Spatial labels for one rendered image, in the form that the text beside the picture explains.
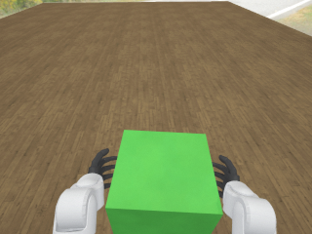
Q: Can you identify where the right robot hand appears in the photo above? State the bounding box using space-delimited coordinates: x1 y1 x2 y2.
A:
212 155 240 199

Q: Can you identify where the robot right forearm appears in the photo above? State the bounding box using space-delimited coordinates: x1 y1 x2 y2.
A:
222 180 277 234

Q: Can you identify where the carton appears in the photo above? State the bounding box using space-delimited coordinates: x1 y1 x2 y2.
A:
105 130 223 234

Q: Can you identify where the robot left forearm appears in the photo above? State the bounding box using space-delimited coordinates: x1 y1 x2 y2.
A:
53 173 104 234

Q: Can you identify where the left robot hand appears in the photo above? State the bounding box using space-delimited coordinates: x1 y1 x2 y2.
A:
88 148 118 189

